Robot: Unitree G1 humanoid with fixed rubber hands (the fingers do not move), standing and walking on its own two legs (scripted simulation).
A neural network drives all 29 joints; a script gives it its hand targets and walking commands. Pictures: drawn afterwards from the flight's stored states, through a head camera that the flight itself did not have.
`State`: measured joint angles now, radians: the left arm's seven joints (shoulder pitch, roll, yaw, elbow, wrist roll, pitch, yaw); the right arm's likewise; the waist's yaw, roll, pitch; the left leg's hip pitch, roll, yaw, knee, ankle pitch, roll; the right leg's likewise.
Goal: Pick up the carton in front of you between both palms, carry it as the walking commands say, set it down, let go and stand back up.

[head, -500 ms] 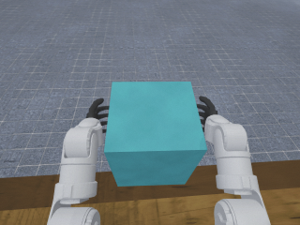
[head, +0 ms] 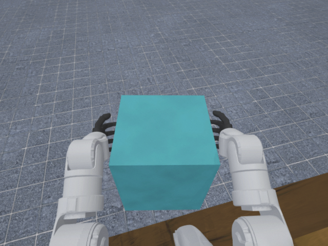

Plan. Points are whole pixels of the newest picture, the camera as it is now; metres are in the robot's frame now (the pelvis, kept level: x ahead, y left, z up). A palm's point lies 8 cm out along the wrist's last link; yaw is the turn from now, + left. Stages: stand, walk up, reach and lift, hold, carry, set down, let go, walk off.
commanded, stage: carry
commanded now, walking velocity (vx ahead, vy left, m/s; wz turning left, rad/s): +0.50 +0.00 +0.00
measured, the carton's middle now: (162, 155) +0.34 -0.04 +0.02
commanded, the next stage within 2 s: none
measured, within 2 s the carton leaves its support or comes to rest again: neither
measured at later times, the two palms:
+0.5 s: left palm (103, 104) +0.73 +0.16 -0.11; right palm (170, 93) +0.76 -0.14 -0.12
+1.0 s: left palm (116, 70) +1.17 +0.13 -0.23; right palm (164, 66) +1.15 -0.17 -0.22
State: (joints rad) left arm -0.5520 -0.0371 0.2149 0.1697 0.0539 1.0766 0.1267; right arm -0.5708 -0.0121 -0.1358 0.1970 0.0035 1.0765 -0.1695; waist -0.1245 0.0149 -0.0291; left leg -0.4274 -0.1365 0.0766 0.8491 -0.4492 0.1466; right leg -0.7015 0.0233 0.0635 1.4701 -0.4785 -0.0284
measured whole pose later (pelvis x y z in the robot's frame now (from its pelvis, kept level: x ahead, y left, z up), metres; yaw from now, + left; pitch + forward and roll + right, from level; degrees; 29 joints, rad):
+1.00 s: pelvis +0.82 +0.01 -0.29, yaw +0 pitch +6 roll +0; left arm -0.42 -0.07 0.19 -0.06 0.05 1.02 0.14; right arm -0.47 0.05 -0.18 0.01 0.02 1.00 -0.17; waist -0.09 -0.01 0.04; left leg -0.22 -0.05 0.07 0.59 -0.47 0.07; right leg -0.73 -0.03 -0.04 0.69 -0.10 -0.03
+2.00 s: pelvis +1.38 +0.03 -0.28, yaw +1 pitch +2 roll -1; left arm -0.16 -0.13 0.09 -0.29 0.12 1.21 0.08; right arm -0.17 0.12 -0.13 -0.30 -0.11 1.21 -0.08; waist 0.00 0.05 -0.13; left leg -0.14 0.08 0.14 0.60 -0.46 -0.03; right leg -0.41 -0.03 -0.22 0.47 -0.10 -0.07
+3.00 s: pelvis +1.38 +0.05 -0.28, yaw +2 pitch +1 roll +0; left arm -0.13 -0.13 0.10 -0.07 0.18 1.00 0.03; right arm -0.13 0.13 -0.11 -0.06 -0.19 0.99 -0.04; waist 0.00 0.00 -0.12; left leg -0.17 0.03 0.14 0.56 -0.41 0.02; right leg -0.41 -0.10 -0.20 0.52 -0.12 -0.02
